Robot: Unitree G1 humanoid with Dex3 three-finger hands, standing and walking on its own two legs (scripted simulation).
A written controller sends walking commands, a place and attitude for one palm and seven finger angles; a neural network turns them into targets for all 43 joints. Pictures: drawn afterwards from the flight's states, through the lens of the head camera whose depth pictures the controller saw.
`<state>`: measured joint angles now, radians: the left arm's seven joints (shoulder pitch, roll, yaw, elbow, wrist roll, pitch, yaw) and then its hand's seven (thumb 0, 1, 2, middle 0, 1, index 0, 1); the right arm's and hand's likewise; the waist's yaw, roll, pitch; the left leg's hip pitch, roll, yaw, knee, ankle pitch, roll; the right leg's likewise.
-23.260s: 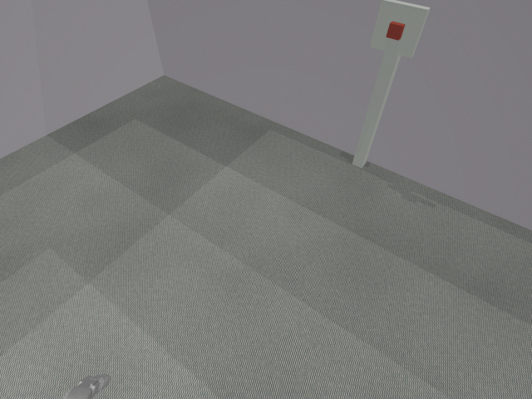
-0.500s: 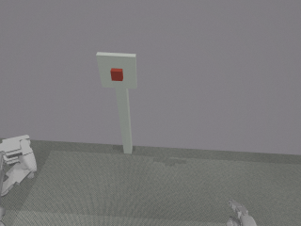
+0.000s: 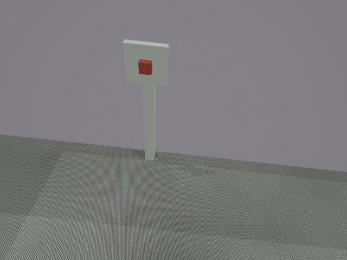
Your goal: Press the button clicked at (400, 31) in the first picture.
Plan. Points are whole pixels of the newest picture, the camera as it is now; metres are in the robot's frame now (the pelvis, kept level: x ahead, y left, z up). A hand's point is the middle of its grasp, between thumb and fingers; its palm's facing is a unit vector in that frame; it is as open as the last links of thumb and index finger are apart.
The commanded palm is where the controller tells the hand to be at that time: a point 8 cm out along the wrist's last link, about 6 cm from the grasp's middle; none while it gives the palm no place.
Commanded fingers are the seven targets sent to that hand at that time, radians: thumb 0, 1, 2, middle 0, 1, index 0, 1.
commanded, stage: let the arm hang, fingers relaxed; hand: left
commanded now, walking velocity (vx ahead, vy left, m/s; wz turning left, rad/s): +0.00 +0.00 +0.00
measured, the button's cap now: (145, 66) +0.83 +0.15 -0.01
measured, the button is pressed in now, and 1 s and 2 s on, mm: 0 0 0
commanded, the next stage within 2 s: stand and wait in 0.82 s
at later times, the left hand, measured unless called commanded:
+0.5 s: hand out of the picture -0.01 +0.22 -0.17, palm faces +0.06 -0.96 -0.29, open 7.0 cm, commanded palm none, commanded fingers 0.00 0.90 0.90 -0.20 -0.30 -0.20 -0.30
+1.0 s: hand out of the picture -0.05 +0.19 -0.17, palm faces +0.06 -0.97 -0.24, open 7.4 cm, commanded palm none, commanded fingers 0.00 0.90 0.90 -0.20 -0.30 -0.20 -0.30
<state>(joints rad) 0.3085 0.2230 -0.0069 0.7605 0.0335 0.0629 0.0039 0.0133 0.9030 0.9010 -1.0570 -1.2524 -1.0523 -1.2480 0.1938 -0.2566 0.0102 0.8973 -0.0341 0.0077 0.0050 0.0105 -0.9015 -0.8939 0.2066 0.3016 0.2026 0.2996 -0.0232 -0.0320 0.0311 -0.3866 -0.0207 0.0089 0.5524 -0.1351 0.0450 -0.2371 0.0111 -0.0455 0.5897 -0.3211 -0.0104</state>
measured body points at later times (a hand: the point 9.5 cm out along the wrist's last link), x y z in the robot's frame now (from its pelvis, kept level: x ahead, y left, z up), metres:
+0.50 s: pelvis -0.02 +0.00 +0.00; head -0.05 +0.00 +0.45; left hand -0.01 +0.27 -0.15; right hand -0.01 -0.26 -0.15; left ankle +0.10 +0.09 -0.72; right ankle +0.00 -0.12 -0.73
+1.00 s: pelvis -0.04 -0.01 +0.01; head -0.05 -0.01 +0.46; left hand -0.06 +0.24 -0.15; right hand +0.00 -0.28 -0.14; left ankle +0.08 +0.10 -0.73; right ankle -0.07 -0.11 -0.73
